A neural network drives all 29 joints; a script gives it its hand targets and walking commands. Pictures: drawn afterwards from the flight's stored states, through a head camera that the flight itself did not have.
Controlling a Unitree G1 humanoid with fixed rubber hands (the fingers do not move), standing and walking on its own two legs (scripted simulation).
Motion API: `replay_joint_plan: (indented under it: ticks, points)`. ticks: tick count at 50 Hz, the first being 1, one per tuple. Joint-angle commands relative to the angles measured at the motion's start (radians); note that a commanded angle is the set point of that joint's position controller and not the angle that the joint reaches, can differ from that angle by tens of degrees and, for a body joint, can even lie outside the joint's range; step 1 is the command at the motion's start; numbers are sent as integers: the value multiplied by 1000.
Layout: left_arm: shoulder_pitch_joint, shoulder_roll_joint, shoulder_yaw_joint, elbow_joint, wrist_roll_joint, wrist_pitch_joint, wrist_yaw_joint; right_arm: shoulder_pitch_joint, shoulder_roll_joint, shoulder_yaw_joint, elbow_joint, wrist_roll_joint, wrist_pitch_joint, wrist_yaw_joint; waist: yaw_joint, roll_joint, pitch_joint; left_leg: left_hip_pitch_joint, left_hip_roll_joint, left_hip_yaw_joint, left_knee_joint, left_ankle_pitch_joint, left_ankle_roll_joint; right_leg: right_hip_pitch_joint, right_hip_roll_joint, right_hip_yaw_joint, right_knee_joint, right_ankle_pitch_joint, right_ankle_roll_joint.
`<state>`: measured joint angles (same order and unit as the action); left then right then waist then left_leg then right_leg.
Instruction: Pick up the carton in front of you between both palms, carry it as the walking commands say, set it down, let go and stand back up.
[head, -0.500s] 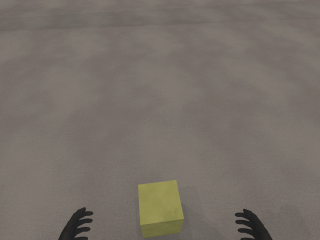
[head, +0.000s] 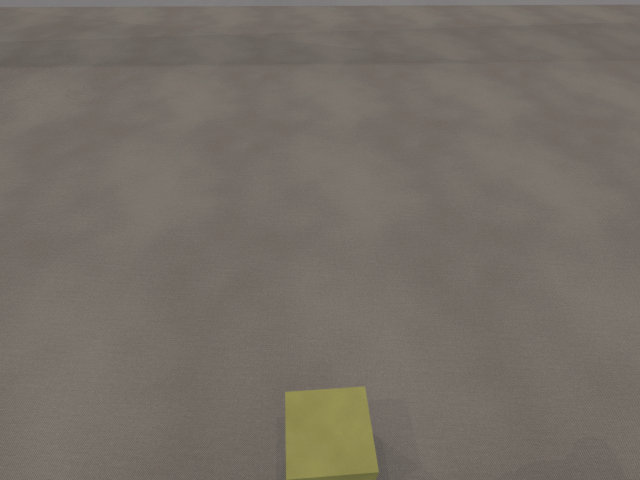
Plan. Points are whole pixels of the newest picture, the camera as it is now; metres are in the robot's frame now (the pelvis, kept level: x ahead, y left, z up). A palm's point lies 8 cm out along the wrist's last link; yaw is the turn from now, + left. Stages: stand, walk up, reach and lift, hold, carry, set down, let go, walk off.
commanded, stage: stand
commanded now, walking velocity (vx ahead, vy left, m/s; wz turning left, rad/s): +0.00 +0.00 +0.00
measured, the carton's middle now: (327, 446) +0.38 -0.01 -0.64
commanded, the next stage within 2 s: none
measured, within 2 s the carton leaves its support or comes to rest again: neither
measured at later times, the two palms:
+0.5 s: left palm out of the picture -0.05 +0.25 -0.13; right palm out of the picture -0.01 -0.24 -0.13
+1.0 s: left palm out of the picture -0.10 +0.20 -0.14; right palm out of the picture -0.07 -0.23 -0.14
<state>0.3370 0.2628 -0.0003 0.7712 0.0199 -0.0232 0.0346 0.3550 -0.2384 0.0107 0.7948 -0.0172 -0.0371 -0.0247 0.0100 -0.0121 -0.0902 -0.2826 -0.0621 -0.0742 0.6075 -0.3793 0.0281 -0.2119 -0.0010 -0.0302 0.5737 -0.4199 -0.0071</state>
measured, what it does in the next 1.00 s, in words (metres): stands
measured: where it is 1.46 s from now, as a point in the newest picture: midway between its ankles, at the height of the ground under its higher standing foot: outside the picture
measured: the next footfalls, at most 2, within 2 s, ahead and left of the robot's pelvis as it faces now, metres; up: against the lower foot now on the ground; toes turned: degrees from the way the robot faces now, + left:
none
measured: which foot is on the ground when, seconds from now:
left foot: down 0.00-1.00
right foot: down 0.00-1.00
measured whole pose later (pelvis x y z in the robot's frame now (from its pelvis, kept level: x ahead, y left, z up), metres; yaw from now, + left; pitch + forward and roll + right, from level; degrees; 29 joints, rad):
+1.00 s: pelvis -0.03 -0.01 +0.01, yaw +2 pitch -1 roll +0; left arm 0.40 0.17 -0.04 1.14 0.02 0.01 0.05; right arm 0.35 -0.15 0.06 1.14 -0.01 0.01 -0.04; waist 0.01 -0.01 0.00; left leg -0.23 -0.05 -0.11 0.55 -0.30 0.01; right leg -0.14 0.01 -0.08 0.50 -0.35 -0.03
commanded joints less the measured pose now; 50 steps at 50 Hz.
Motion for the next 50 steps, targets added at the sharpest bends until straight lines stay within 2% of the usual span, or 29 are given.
replay_joint_plan:
  ticks: [1,19,34,50]
  points:
    - [48,119,28,-18,-2,-1,7,57,-121,-27,-23,2,0,-8,-1,10,45,-24,111,-95,-54,486,18,45,-92,75,-40,465,-7]
    - [112,81,7,187,0,28,9,80,-84,5,139,0,30,-14,-4,28,133,-9,109,-124,-104,415,26,68,-83,50,-108,294,-23]
    - [142,25,-16,315,1,32,12,85,-32,28,272,4,37,-18,-3,26,178,-17,107,-125,-133,345,24,71,-88,49,-138,256,-33]
    - [156,-23,-25,371,4,26,15,75,13,33,354,7,44,-21,-4,20,195,-27,106,-115,-150,282,14,55,-93,57,-162,245,-42]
